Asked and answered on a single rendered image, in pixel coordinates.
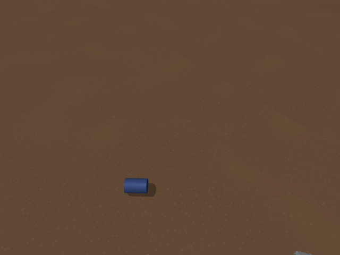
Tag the can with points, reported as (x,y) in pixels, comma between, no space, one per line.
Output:
(136,185)

